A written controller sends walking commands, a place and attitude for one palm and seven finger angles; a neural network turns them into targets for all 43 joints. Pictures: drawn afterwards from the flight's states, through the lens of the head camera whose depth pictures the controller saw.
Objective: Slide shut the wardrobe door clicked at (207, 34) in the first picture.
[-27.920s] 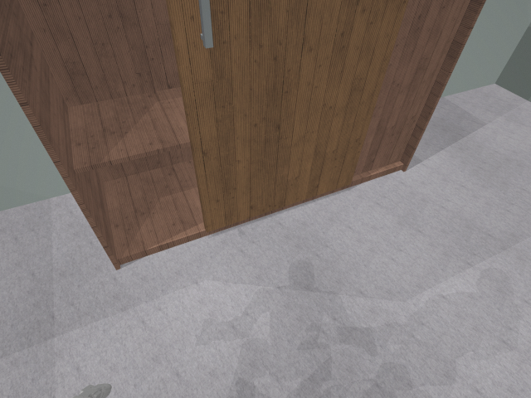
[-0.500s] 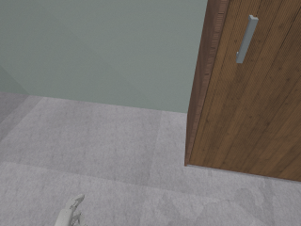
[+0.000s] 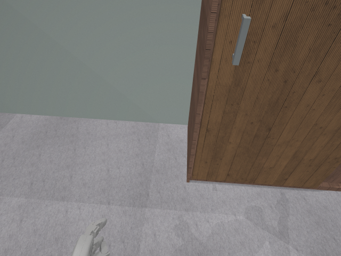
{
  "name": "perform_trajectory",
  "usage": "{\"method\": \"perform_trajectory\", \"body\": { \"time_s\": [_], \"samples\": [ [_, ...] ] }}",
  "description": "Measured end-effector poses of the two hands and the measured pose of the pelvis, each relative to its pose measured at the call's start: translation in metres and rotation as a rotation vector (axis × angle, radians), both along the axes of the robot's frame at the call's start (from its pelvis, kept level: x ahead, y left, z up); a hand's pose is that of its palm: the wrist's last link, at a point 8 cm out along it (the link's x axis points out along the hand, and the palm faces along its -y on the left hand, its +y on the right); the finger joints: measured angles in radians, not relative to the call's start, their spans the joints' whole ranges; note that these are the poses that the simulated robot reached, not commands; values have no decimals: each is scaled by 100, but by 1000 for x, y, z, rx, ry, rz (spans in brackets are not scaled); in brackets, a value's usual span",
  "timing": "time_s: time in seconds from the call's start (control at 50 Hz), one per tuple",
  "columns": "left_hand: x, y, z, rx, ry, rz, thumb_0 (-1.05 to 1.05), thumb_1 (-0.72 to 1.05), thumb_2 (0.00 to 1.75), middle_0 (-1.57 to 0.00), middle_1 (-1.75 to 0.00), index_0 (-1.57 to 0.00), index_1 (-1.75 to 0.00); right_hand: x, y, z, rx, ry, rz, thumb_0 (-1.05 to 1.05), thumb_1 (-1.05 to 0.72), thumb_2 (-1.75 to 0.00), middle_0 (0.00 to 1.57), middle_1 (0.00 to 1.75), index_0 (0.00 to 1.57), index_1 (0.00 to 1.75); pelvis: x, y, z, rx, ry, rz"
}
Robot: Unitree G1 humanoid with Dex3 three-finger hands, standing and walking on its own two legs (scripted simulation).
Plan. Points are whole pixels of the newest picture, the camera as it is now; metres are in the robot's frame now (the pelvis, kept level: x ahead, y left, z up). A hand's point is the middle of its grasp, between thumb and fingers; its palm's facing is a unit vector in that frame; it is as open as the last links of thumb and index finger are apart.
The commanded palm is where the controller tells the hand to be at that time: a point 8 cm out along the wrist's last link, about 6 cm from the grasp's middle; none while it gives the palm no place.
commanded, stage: stop stepping back and stand still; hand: right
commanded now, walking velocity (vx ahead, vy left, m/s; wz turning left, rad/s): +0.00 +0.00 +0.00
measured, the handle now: (239, 40) +0.75 -0.20 +0.21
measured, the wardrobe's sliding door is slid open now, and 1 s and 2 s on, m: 0.01 0.01 0.01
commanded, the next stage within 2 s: let the arm hang, fingers relaxed in 0.28 s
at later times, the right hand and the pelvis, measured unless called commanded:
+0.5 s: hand (300, 219) +0.22 -0.27 +0.03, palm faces +0.16 +0.86 -0.49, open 7.4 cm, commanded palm none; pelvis -0.01 -0.01 +0.00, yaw -1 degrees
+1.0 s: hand out of the picture +0.00 -0.25 -0.16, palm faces +0.04 +0.96 -0.29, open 7.3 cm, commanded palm none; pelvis -0.01 -0.01 +0.01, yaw -3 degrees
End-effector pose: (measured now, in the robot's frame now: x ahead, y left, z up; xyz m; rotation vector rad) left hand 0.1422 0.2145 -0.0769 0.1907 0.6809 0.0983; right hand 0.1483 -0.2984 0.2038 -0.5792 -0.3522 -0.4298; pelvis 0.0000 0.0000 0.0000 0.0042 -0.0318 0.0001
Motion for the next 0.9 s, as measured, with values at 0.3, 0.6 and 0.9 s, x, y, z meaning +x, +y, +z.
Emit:
{"method": "perform_trajectory", "body": {
  "time_s": [0.3, 0.6, 0.9],
  "samples": [
    [14, -8, 17, 48, -6, -29, 2, 90, 90, -20, -30, -20, -30, 14, -13, -20, 103, 45, -19, 1, -89, -90, 21, 30, 21, 30, 1, -10, 7, 4, 2, 0],
    [-25, 57, -35, 58, 251, 23, 1, 90, 90, -20, -30, -20, -30, -15, 23, -258, 370, 1148, -35, 1, -91, -90, 20, 30, 20, 30, -15, -5, -4, -21, 16, -20],
    [-167, 71, -28, 169, 765, 108, 1, 90, 90, -20, -30, -20, -30, -159, 40, -344, 677, 1619, -217, 1, -91, -90, 21, 30, 21, 30, -21, -3, 8, 17, 25, -52]
  ]
}}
